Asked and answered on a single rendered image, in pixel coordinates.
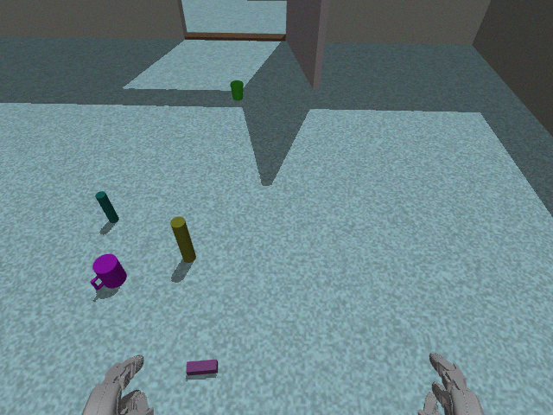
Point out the right robot hand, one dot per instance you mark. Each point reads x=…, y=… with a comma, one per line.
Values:
x=455, y=397

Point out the left robot hand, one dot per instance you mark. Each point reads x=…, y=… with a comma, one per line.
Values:
x=105, y=399

